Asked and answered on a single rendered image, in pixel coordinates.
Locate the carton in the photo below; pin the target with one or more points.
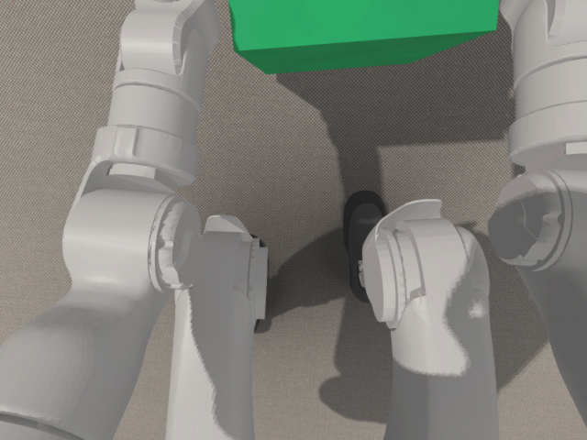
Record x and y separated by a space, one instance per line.
280 36

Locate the right robot thigh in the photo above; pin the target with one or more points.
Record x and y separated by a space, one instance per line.
444 385

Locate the robot thigh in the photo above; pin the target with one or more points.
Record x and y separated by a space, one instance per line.
444 385
210 394

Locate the right robot forearm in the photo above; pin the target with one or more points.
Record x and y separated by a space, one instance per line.
549 52

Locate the robot left upper arm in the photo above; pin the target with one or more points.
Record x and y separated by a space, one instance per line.
69 373

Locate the robot right upper arm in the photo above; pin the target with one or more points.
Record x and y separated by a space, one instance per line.
539 225

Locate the left robot forearm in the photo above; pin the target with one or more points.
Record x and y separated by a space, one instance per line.
158 91

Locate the left robot thigh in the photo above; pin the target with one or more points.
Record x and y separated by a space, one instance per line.
210 394

